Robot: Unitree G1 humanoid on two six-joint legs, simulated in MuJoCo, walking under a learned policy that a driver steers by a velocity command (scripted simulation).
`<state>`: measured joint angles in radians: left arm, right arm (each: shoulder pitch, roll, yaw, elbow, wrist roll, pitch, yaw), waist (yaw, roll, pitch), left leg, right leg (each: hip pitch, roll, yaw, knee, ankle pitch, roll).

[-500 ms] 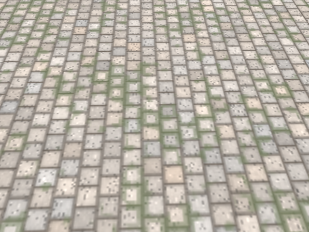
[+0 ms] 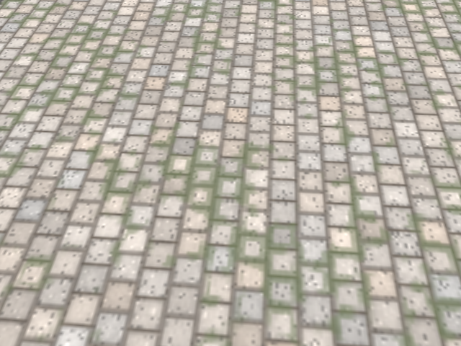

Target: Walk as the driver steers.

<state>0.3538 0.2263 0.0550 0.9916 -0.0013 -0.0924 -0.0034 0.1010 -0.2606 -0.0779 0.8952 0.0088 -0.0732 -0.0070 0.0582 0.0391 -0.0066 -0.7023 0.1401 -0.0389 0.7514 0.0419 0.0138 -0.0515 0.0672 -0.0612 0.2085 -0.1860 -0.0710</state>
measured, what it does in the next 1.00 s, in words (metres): walks ahead: left foot, then right foot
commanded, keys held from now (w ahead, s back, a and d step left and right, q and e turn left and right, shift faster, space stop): w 0.18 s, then w+e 0.08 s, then e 0.30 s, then no key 0.08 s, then w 0.36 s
